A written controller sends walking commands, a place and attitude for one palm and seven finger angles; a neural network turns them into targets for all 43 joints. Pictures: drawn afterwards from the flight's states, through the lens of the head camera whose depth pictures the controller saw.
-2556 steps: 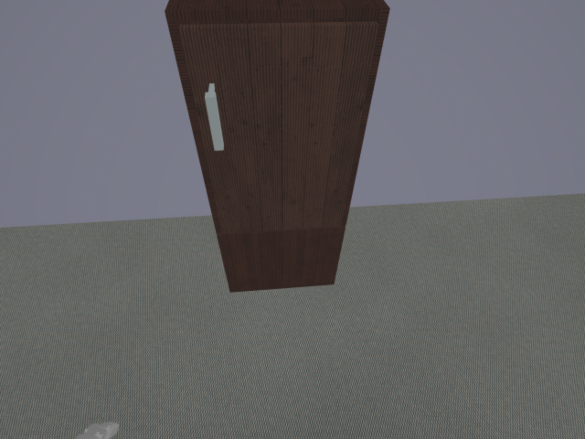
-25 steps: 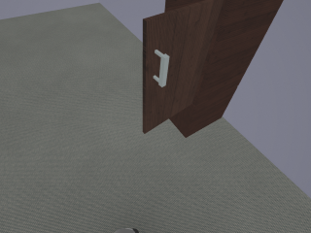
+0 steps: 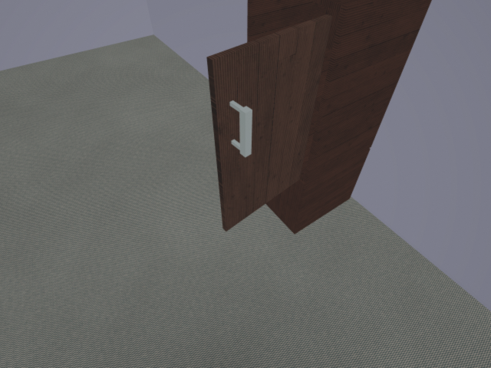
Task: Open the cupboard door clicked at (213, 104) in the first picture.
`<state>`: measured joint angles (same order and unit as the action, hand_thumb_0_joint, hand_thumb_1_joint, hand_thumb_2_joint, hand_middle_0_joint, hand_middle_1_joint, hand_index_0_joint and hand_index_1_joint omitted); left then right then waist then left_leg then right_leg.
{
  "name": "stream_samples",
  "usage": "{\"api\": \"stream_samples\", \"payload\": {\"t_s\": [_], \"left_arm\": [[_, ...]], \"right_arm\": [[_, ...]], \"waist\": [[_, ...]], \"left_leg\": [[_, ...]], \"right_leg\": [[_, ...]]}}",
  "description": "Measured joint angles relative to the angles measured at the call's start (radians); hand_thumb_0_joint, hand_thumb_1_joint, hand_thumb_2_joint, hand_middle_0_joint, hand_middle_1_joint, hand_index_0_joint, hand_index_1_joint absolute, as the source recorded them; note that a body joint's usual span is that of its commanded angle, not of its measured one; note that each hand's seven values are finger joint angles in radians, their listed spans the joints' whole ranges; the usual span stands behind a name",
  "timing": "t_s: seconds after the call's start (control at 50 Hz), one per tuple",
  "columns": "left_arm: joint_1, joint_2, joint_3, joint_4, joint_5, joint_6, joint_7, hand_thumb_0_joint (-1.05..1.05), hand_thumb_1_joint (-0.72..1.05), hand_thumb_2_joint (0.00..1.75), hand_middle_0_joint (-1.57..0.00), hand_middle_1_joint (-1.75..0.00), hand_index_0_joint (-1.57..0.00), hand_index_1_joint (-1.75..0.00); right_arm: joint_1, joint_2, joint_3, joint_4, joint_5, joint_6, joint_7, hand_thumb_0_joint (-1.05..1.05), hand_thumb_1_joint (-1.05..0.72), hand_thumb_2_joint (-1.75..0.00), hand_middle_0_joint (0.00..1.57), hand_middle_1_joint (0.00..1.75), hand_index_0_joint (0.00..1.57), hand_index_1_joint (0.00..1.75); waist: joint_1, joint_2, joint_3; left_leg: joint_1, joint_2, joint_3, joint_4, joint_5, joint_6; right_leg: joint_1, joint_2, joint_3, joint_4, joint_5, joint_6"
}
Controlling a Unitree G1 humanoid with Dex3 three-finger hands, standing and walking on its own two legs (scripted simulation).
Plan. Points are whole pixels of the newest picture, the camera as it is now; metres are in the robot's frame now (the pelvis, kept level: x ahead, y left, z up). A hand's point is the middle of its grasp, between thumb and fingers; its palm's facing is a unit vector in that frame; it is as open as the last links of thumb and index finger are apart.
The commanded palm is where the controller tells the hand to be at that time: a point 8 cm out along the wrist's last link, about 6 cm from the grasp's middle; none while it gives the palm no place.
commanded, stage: let the arm hang, fingers relaxed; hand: left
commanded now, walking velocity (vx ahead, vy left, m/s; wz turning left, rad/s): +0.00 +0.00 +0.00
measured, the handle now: (240, 129) +0.61 +0.05 +0.05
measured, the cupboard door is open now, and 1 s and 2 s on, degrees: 96 96 96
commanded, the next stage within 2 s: look to check the result in 0.12 s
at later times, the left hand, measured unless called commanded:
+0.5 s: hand out of the picture +0.01 +0.17 -0.17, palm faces +0.04 -0.97 -0.23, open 7.4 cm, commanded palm none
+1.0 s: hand out of the picture +0.03 +0.16 -0.17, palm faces +0.04 -0.98 -0.21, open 7.4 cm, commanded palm none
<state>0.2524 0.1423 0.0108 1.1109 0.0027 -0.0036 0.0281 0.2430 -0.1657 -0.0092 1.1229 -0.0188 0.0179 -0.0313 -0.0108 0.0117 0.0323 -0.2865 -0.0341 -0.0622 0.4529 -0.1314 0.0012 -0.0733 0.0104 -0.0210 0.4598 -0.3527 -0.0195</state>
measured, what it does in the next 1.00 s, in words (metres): stands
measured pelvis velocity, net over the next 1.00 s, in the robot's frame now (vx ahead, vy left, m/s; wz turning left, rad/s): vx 0.03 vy -0.02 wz -0.01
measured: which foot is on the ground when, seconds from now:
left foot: down 0.00-1.00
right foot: down 0.00-1.00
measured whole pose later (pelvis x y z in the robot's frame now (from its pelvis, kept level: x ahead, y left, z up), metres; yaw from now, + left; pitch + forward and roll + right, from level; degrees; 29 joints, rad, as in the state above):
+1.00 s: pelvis +0.03 -0.02 +0.00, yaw -1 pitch -2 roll +1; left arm 0.27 0.16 0.02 1.12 0.00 0.00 0.03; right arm 0.21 -0.18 0.00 1.13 -0.01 0.02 -0.04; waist 0.00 0.00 0.06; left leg -0.23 -0.01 -0.06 0.44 -0.18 -0.02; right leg 0.01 0.03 -0.01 0.38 -0.35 -0.04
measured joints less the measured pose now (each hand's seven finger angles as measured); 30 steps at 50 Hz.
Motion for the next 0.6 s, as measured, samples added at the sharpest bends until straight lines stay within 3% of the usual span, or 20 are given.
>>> {"api": "stream_samples", "payload": {"t_s": [0.6], "left_arm": [[0.032, 0.017, 0.005, 0.022, -0.004, 0.006, 0.006, 0.01, 0.91, 0.9, -0.2, -0.3, -0.2, -0.3]], "right_arm": [[-0.046, -0.024, 0.001, 0.006, 0.007, -0.001, -0.01, 0.01, -0.91, -0.9, 0.2, 0.3, 0.2, 0.3]], "waist": [[0.014, -0.001, 0.038]], "left_leg": [[0.047, 0.019, -0.001, -0.009, -0.04, -0.021]], "right_leg": [[0.07, 0.019, 0.004, -0.066, -0.005, -0.022]]}}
